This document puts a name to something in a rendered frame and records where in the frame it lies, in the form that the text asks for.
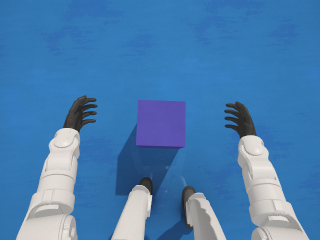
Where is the carton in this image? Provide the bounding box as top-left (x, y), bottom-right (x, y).
top-left (136, 100), bottom-right (186, 149)

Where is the robot right thigh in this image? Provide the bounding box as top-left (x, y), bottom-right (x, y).
top-left (186, 198), bottom-right (227, 240)

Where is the right robot forearm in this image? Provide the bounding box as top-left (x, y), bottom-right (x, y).
top-left (237, 135), bottom-right (309, 240)

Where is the left robot shin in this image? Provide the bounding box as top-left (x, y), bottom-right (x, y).
top-left (128, 185), bottom-right (149, 197)

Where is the robot right hand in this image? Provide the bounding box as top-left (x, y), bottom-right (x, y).
top-left (224, 101), bottom-right (257, 139)

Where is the robot left hand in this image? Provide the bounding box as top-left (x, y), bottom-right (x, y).
top-left (63, 95), bottom-right (98, 133)

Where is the left robot forearm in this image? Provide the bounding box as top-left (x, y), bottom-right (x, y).
top-left (16, 128), bottom-right (80, 240)

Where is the robot left upper arm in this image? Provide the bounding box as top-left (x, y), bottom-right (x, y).
top-left (18, 213), bottom-right (78, 240)

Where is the robot right upper arm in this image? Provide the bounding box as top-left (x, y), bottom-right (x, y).
top-left (251, 226), bottom-right (308, 240)

